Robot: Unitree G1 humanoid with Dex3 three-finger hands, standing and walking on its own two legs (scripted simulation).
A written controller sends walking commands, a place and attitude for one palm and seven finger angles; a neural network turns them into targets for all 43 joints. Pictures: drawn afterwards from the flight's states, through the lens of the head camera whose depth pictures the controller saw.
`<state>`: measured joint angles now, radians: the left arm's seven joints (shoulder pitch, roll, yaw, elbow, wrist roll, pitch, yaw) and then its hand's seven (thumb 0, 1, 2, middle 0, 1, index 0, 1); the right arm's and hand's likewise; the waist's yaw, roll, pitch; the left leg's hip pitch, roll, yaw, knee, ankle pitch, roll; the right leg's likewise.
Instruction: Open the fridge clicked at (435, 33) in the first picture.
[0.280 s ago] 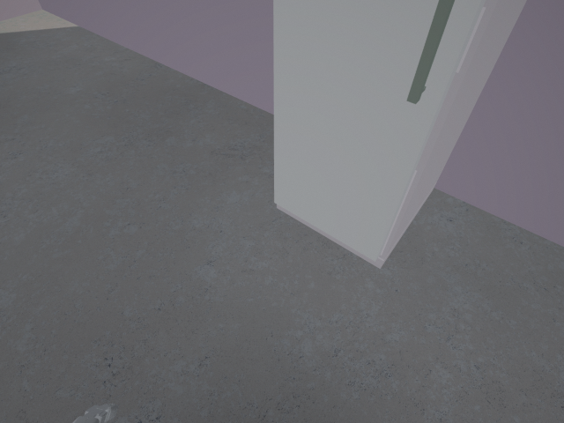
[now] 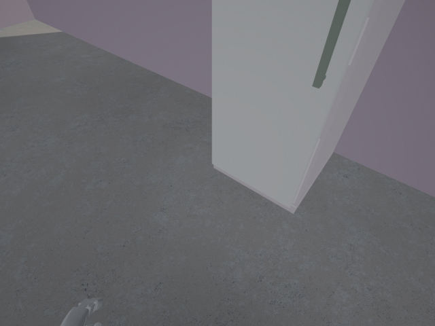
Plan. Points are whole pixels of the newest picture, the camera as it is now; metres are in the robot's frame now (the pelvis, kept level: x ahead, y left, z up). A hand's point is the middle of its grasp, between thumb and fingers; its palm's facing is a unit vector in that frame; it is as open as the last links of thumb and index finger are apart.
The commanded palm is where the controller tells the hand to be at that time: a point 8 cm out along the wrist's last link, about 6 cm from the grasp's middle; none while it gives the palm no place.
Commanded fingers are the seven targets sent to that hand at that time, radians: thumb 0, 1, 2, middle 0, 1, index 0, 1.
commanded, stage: stand and wait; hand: right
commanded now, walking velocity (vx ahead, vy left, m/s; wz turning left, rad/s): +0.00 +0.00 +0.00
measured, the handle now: (343, 12) +0.82 -0.29 +0.25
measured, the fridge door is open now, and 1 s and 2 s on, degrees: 0 0 0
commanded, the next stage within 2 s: look at it before walking up in 0.72 s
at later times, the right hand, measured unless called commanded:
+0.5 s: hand out of the picture +0.05 -0.23 -0.15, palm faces -0.02 +0.94 -0.34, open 7.4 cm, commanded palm none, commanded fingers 0.00 -0.90 -0.90 0.20 0.30 0.20 0.30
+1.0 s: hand out of the picture +0.05 -0.23 -0.15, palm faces -0.02 +0.94 -0.33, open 7.4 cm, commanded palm none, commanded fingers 0.00 -0.90 -0.90 0.20 0.30 0.20 0.30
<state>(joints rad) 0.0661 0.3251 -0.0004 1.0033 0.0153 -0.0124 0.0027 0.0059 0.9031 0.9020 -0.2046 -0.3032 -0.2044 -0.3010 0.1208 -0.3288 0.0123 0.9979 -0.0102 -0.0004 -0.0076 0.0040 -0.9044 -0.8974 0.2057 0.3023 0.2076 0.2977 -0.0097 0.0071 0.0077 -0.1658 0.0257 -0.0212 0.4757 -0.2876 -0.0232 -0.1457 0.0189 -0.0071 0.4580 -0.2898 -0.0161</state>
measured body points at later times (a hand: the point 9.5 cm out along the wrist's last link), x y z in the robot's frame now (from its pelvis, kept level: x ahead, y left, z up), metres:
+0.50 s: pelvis -0.02 +0.01 +0.00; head -0.01 +0.02 +0.45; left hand +0.05 +0.31 -0.13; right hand +0.05 -0.28 -0.13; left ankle -0.02 +0.13 -0.74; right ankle -0.03 -0.11 -0.74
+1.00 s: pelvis -0.02 +0.02 +0.01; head -0.02 +0.01 +0.46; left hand +0.05 +0.31 -0.13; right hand +0.05 -0.28 -0.13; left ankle -0.02 +0.13 -0.74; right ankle -0.03 -0.11 -0.74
